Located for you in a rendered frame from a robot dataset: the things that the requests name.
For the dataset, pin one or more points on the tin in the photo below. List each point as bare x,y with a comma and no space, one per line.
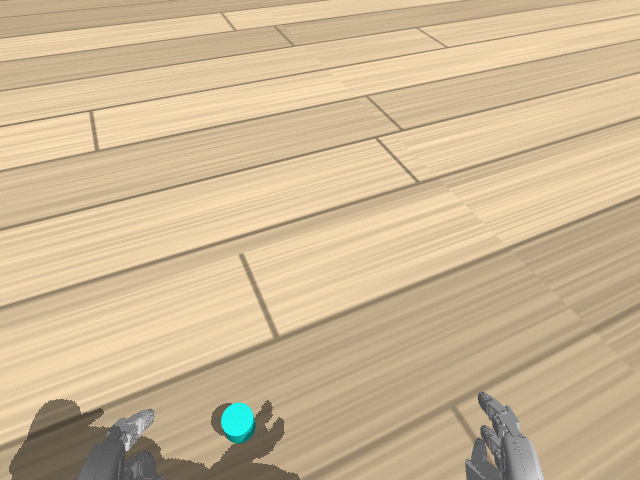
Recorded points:
238,423

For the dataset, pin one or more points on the left robot hand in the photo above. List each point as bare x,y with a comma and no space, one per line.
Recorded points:
106,461

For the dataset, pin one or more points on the right robot hand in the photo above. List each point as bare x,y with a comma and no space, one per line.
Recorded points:
515,455

